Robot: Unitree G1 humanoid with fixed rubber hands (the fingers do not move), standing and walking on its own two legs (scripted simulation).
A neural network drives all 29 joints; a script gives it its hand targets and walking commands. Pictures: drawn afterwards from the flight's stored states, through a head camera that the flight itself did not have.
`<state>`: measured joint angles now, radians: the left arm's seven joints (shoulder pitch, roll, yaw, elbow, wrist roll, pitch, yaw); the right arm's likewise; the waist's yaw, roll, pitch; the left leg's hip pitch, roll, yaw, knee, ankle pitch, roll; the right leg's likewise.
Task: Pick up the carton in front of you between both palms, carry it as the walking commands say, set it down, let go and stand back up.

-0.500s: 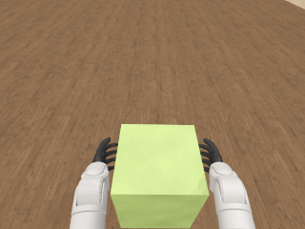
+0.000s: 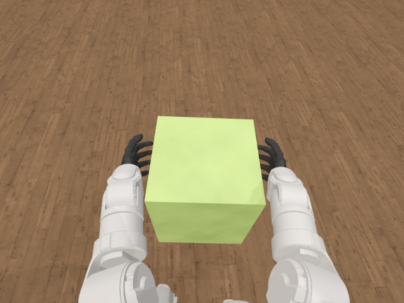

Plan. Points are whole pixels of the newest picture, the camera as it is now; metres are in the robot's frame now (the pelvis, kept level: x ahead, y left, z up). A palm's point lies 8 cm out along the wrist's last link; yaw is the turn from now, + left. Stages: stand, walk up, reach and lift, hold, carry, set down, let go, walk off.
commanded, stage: set down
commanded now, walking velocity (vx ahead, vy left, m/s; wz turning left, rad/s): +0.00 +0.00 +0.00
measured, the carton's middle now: (202, 185) +0.39 +0.02 -0.05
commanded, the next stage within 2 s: none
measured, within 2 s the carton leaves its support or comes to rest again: neither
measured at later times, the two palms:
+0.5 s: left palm (139, 192) +0.43 +0.19 -0.19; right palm (242, 194) +0.44 -0.11 -0.18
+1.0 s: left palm (139, 206) +0.45 +0.21 -0.34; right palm (225, 203) +0.48 -0.09 -0.33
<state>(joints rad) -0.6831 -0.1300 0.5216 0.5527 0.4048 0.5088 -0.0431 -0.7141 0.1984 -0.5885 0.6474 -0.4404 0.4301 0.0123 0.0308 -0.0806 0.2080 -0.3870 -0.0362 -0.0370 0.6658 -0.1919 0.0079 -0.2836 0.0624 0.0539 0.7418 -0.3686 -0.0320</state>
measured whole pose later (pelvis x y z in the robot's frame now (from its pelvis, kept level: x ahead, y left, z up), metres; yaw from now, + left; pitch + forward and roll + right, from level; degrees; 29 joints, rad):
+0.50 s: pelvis +0.01 +0.00 -0.11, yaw -3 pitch +35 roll -2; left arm -0.75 0.00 0.39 0.58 0.19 0.20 0.00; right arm -0.76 0.11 -0.36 0.64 -0.15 0.14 -0.12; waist 0.05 -0.07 -0.09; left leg -1.49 -0.03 -0.06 1.22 -0.34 -0.01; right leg -1.37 0.11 0.03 1.28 -0.53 -0.01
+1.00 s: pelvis -0.02 +0.02 -0.23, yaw -6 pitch +46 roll -5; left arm -1.00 0.04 0.43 0.62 0.17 0.27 0.05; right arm -1.06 0.00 -0.39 0.74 -0.12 0.20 -0.11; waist 0.08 -0.08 -0.07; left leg -2.03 -0.04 -0.05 1.64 -0.41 0.01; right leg -1.89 0.13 0.01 1.70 -0.62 0.03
